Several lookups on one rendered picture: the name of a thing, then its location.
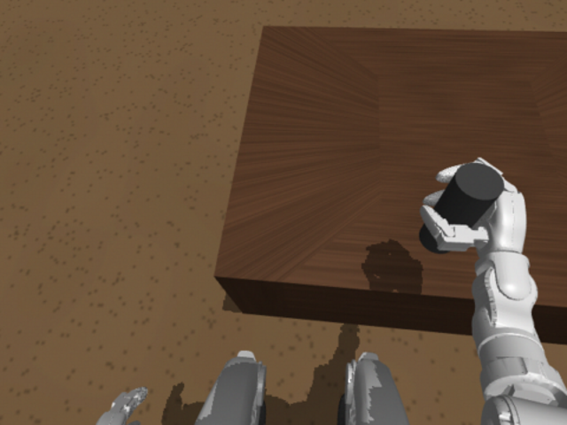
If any right robot hand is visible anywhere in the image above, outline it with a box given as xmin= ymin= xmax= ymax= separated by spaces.
xmin=420 ymin=158 xmax=526 ymax=258

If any can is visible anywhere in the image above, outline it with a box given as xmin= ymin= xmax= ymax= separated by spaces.
xmin=419 ymin=163 xmax=504 ymax=254

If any left robot hand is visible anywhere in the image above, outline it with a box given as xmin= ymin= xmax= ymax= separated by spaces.
xmin=96 ymin=387 xmax=148 ymax=425

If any right robot arm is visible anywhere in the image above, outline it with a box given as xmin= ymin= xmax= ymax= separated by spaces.
xmin=471 ymin=251 xmax=567 ymax=425

